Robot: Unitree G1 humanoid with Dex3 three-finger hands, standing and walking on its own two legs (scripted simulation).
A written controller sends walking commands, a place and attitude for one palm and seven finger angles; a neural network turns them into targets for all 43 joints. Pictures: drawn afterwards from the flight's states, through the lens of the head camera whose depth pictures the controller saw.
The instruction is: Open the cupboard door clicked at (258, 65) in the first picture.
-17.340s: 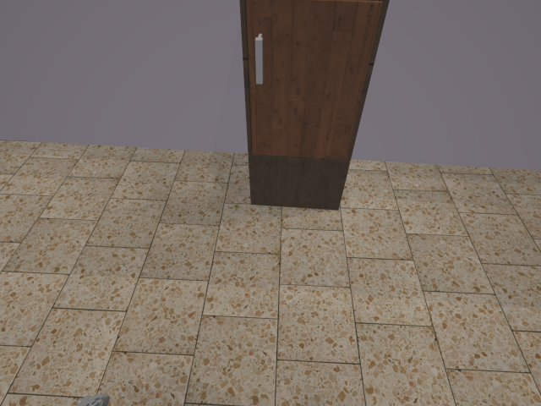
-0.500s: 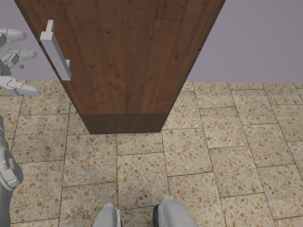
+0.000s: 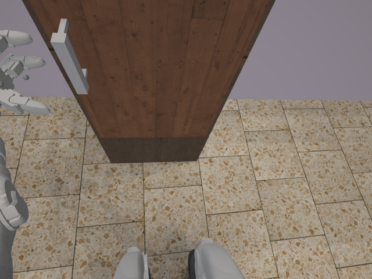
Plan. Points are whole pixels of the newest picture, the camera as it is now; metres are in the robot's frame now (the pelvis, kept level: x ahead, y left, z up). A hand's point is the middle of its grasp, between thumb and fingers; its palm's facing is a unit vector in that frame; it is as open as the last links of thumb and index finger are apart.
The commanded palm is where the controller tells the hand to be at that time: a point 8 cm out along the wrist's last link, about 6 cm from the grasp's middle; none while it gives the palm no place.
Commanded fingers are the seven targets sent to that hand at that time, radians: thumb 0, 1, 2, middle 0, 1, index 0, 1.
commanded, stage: slide the fingers in behind the handle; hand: left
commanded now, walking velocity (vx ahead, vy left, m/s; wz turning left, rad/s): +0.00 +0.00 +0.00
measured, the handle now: (74, 59) +0.55 +0.20 +0.07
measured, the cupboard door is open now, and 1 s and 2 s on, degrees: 0 0 0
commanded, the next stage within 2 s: close the thumb around the handle in 1.50 s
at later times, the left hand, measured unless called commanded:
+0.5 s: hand (47, 77) +0.49 +0.24 +0.08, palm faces -0.02 -1.00 +0.00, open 14.0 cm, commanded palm +0.47 +0.28 +0.08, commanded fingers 0.00 -0.50 0.30 -0.30 -1.20 -0.30 -1.20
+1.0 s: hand (68, 78) +0.50 +0.20 +0.07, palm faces -0.02 -1.00 +0.00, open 14.0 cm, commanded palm +0.48 +0.24 +0.08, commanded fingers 0.00 -0.50 0.30 -0.30 -1.20 -0.30 -1.20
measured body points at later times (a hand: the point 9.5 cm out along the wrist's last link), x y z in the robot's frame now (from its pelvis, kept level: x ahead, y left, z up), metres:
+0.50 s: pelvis +0.00 +0.00 +0.00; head +0.13 +0.03 +0.43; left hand +0.49 +0.29 +0.08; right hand +0.01 -0.26 -0.10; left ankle -0.01 +0.10 -0.67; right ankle +0.02 -0.13 -0.67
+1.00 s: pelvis +0.00 -0.01 +0.00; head +0.13 +0.02 +0.43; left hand +0.49 +0.26 +0.08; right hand +0.02 -0.27 -0.11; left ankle -0.01 +0.10 -0.67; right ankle +0.02 -0.13 -0.67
